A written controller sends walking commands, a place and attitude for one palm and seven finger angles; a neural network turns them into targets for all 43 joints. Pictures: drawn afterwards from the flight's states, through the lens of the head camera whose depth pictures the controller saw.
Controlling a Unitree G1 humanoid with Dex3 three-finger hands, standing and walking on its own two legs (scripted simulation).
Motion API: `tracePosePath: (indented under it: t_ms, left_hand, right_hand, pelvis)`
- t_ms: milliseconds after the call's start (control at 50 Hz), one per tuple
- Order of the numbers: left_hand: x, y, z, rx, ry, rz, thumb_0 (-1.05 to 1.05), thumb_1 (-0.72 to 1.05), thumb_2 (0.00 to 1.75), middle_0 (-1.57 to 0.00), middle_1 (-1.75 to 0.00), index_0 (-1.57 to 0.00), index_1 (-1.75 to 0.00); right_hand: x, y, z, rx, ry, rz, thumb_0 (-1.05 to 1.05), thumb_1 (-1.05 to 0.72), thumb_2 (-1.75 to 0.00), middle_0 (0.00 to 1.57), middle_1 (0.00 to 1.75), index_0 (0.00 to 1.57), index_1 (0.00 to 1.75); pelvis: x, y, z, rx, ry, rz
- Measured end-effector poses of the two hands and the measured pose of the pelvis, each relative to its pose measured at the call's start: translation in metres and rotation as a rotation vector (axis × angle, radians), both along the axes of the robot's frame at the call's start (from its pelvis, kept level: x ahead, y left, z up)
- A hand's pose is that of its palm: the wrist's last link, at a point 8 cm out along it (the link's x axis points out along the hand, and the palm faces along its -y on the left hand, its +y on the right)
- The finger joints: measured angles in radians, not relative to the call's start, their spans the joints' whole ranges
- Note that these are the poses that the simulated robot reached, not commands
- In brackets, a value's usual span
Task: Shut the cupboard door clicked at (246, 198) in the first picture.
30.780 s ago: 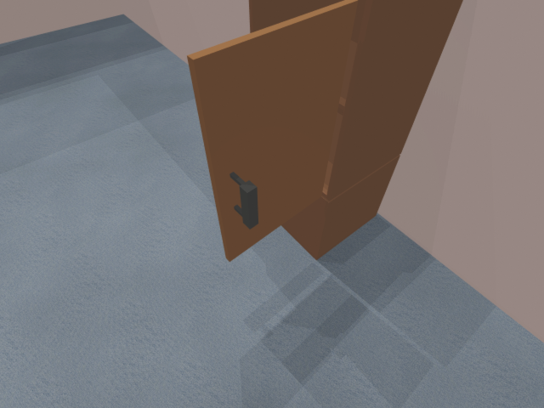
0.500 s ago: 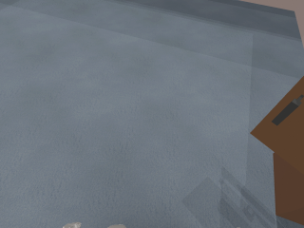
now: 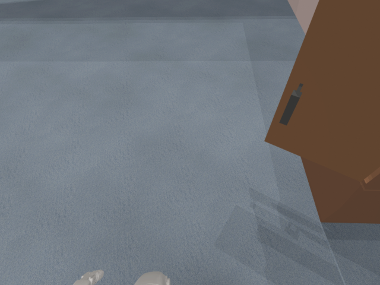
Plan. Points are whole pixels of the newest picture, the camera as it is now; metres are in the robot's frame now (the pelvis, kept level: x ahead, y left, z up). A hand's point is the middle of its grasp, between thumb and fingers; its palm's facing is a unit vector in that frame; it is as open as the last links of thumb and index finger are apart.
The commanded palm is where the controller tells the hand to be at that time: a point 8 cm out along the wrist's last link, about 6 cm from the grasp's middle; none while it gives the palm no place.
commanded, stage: turn to face it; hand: left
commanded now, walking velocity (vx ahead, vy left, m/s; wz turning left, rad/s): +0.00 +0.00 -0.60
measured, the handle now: (292, 104) +0.66 -0.30 -0.07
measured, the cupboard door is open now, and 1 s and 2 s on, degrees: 60 60 60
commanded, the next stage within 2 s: take the last steps up to it in 0.78 s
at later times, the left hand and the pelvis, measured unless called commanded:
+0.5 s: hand (119, 261) +0.19 +0.19 -0.15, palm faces -0.28 -0.94 -0.21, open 7.4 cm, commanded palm none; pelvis +0.02 +0.02 +0.01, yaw -17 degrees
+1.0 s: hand (134, 265) +0.18 +0.16 -0.17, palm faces -0.42 -0.89 -0.16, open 7.4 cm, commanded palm none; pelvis +0.05 +0.02 +0.01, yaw -27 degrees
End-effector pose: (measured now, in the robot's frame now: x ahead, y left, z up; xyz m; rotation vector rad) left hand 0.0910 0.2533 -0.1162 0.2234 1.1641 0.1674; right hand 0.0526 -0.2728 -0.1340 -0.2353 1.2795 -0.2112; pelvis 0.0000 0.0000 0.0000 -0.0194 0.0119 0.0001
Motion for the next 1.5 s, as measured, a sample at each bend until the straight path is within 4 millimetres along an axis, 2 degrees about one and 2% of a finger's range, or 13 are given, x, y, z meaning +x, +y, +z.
tracePosePath:
  t_ms: [140, 220, 400, 500, 580, 640, 780, 940, 1080, 1220, 1380, 1440, 1500]
  left_hand:
    - [0.012, 0.005, -0.012, -0.04, 0.048, -0.061, 0.0, 0.9, 0.9, -0.2, -0.3, -0.2, -0.3]
    - [0.027, 0.018, -0.026, -0.062, 0.067, -0.09, 0.0, 0.9, 0.9, -0.2, -0.3, -0.2, -0.3]
    - [0.075, 0.013, -0.008, -0.066, 0.046, -0.208, 0.0, 0.91, 0.9, -0.2, -0.3, -0.19, -0.3]
    - [0.101, -0.012, -0.001, -0.046, 0.025, -0.298, 0.0, 0.91, 0.9, -0.2, -0.3, -0.19, -0.3]
    - [0.118, -0.04, -0.003, -0.017, -0.028, -0.367, 0.0, 0.91, 0.9, -0.2, -0.3, -0.19, -0.3]
    - [0.117, -0.055, 0.001, -0.005, -0.03, -0.391, 0.0, 0.91, 0.9, -0.2, -0.3, -0.19, -0.3]
    - [0.101, -0.065, 0.0, -0.022, 0.041, -0.405, 0.0, 0.9, 0.9, -0.2, -0.3, -0.2, -0.3]
    - [0.103, -0.047, -0.029, -0.068, 0.114, -0.396, 0.0, 0.9, 0.9, -0.2, -0.3, -0.2, -0.3]
    - [0.122, -0.048, -0.02, -0.076, 0.161, -0.457, 0.0, 0.91, 0.9, -0.2, -0.3, -0.2, -0.3]
    - [0.16, -0.089, -0.01, -0.071, 0.151, -0.551, 0.0, 0.91, 0.9, -0.2, -0.3, -0.19, -0.3]
    - [0.218, -0.186, -0.013, -0.066, 0.029, -0.662, 0.0, 0.91, 0.9, -0.2, -0.3, -0.19, -0.3]
    - [0.219, -0.209, -0.011, -0.073, -0.007, -0.635, 0.0, 0.91, 0.9, -0.2, -0.3, -0.19, -0.3]
    - [0.209, -0.219, -0.01, -0.073, 0.027, -0.6, 0.0, 0.91, 0.9, -0.2, -0.3, -0.2, -0.3]
  right_hand:
    - [0.02, 0.015, 0.02, -0.019, -0.103, -0.039, 0.01, -0.91, -0.9, 0.2, 0.3, 0.2, 0.3]
    - [0.019, 0.03, 0.026, -0.046, -0.143, -0.057, 0.01, -0.91, -0.9, 0.2, 0.3, 0.2, 0.3]
    - [-0.032, 0.046, 0.037, -0.035, -0.061, -0.173, 0.01, -0.9, -0.9, 0.2, 0.3, 0.21, 0.3]
    - [-0.069, 0.04, 0.023, -0.002, -0.011, -0.273, 0.01, -0.9, -0.9, 0.2, 0.3, 0.21, 0.3]
    - [-0.099, 0.027, 0.0, 0.034, 0.026, -0.35, 0.01, -0.9, -0.9, 0.2, 0.3, 0.21, 0.3]
    - [-0.111, 0.019, -0.009, 0.037, 0.064, -0.394, 0.01, -0.91, -0.9, 0.2, 0.3, 0.21, 0.3]
    - [-0.097, 0.019, 0.005, 0.037, 0.015, -0.426, 0.01, -0.91, -0.9, 0.2, 0.3, 0.2, 0.3]
    - [-0.07, 0.04, 0.013, -0.01, -0.051, -0.427, 0.01, -0.91, -0.9, 0.2, 0.3, 0.2, 0.3]
    - [-0.088, 0.062, 0.031, -0.001, -0.015, -0.481, 0.0, -0.91, -0.9, 0.2, 0.3, 0.21, 0.3]
    - [-0.134, 0.068, 0.032, 0.037, 0.098, -0.607, 0.0, -0.9, -0.9, 0.2, 0.3, 0.21, 0.3]
    - [-0.181, 0.043, 0.008, 0.121, 0.253, -0.724, 0.01, -0.9, -0.9, 0.2, 0.3, 0.21, 0.3]
    - [-0.171, 0.015, 0.003, 0.129, 0.278, -0.713, 0.01, -0.91, -0.9, 0.2, 0.3, 0.21, 0.3]
    - [-0.135, -0.022, 0.005, 0.1, 0.207, -0.678, 0.01, -0.91, -0.9, 0.2, 0.3, 0.2, 0.3]
  pelvis:
    - [0.009, 0.015, 0.003, 0.01, 0.009, -0.086]
    - [0.015, 0.028, -0.002, -0.002, 0.008, -0.141]
    - [0.022, 0.031, 0.015, -0.033, 0.0, -0.248]
    - [0.022, 0.021, 0.012, -0.026, -0.003, -0.302]
    - [0.021, 0.003, -0.003, 0.016, -0.004, -0.337]
    - [0.02, 0.001, -0.003, 0.001, -0.007, -0.357]
    - [0.026, 0.0, 0.008, 0.014, -0.005, -0.398]
    - [0.043, 0.015, 0.0, -0.005, 0.002, -0.454]
    - [0.056, 0.01, 0.015, -0.017, 0.006, -0.508]
    - [0.069, -0.015, 0.021, -0.017, 0.014, -0.563]
    - [0.084, -0.079, 0.0, 0.012, 0.006, -0.586]
    - [0.091, -0.096, 0.0, -0.004, -0.005, -0.574]
    - [0.102, -0.112, 0.006, -0.004, -0.01, -0.564]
